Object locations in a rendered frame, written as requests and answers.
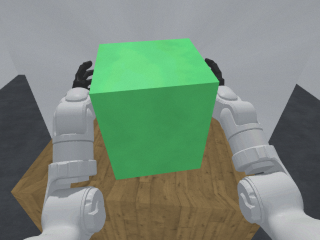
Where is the pedestal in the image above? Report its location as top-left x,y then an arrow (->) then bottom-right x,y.
11,117 -> 260,240

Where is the right robot upper arm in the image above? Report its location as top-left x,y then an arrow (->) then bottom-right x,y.
237,170 -> 320,240

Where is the robot right forearm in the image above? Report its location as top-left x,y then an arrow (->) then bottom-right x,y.
212,85 -> 304,209

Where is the carton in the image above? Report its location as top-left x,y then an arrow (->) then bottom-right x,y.
89,38 -> 220,180

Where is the robot right hand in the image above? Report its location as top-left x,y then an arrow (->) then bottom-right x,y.
204,58 -> 225,86

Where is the robot left forearm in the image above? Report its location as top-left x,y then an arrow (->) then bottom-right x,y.
41,87 -> 97,230

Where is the robot left hand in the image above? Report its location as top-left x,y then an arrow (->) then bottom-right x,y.
72,60 -> 94,90

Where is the left robot upper arm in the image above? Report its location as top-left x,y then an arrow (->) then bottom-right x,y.
24,186 -> 106,240

